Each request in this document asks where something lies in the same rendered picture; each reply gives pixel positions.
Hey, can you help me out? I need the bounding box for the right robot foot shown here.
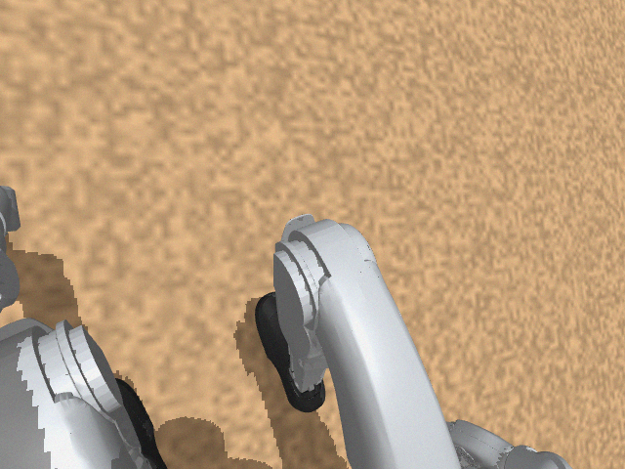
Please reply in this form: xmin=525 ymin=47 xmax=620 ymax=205
xmin=255 ymin=292 xmax=325 ymax=412

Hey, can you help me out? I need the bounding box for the right robot hand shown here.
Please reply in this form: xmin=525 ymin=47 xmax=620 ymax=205
xmin=445 ymin=419 xmax=514 ymax=469

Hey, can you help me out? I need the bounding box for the left robot foot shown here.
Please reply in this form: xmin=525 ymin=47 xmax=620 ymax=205
xmin=115 ymin=378 xmax=168 ymax=469

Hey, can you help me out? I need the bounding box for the left robot arm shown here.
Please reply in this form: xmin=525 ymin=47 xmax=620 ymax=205
xmin=0 ymin=186 xmax=21 ymax=313

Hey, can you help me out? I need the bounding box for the right robot arm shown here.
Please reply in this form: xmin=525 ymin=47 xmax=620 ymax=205
xmin=504 ymin=445 xmax=572 ymax=469

